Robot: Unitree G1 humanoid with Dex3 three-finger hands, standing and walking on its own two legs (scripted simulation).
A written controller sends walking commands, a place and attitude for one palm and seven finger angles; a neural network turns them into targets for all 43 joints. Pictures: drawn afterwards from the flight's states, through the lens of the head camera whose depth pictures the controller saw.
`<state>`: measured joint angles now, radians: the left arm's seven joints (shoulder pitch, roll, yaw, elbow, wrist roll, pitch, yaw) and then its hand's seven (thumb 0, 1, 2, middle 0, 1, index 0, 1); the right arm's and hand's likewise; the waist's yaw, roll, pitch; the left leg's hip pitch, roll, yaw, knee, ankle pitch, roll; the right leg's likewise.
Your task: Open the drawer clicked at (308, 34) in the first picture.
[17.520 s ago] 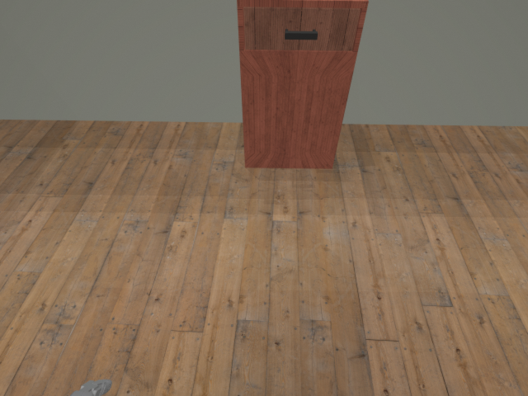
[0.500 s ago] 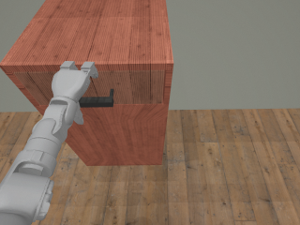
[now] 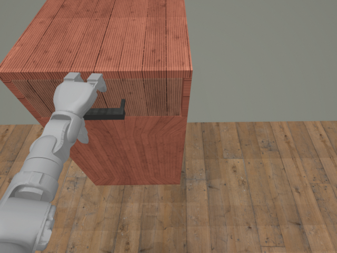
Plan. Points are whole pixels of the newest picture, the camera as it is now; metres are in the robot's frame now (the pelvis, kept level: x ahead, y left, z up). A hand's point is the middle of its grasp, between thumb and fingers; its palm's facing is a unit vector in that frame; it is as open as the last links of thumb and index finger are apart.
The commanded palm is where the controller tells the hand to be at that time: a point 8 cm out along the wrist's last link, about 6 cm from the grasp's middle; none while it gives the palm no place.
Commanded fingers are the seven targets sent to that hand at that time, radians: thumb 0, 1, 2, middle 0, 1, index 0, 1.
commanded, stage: move the hooked fingers above the handle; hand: left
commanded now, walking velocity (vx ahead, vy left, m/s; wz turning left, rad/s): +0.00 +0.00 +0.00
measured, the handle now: (102, 108) +0.50 +0.21 +0.01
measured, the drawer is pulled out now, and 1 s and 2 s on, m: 0.00 0.00 0.00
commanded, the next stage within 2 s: lower the fingers behind the handle in 0.34 s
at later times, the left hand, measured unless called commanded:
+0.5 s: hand (94, 116) +0.43 +0.21 +0.05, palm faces +0.02 -0.02 -1.00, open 13.8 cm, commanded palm +0.42 +0.22 +0.12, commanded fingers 0.00 -0.50 0.30 -0.30 -1.20 -0.30 -1.20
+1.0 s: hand (90, 124) +0.43 +0.23 +0.03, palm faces -0.07 -0.04 -1.00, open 14.1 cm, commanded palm +0.42 +0.23 +0.08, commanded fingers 0.00 -0.50 0.30 -0.30 -1.20 -0.30 -1.20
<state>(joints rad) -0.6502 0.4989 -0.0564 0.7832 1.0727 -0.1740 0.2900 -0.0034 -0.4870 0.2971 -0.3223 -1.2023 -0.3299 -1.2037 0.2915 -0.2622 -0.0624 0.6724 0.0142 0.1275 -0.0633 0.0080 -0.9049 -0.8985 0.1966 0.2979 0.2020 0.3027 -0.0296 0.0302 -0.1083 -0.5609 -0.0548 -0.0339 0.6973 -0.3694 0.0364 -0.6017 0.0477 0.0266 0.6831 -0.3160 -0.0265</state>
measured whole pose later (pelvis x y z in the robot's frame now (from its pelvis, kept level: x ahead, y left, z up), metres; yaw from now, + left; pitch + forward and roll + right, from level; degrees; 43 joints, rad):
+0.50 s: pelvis +0.00 +0.00 +0.00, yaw +0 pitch +13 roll +0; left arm -0.61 0.46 -0.07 0.77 1.09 -0.17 0.27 0.00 -0.49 0.30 -0.32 -1.20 -0.33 -1.21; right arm 0.28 -0.24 -0.05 0.63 0.01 0.13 -0.06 0.01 -0.90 -0.90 0.20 0.30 0.20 0.30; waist -0.03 0.03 -0.10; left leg -0.55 -0.06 -0.02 0.70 -0.37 0.04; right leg -0.60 0.05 0.04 0.69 -0.31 -0.03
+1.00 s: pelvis +0.00 +0.00 -0.01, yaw -1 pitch +15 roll +0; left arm -0.62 0.48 -0.06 0.83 1.07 -0.17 0.22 0.00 -0.49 0.30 -0.28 -1.20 -0.27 -1.19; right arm 0.31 -0.26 -0.06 0.62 0.01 0.14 -0.05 0.01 -0.90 -0.90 0.20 0.30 0.20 0.30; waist -0.04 0.02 -0.13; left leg -0.62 -0.05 -0.02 0.75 -0.39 0.04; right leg -0.66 0.06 0.03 0.73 -0.33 -0.02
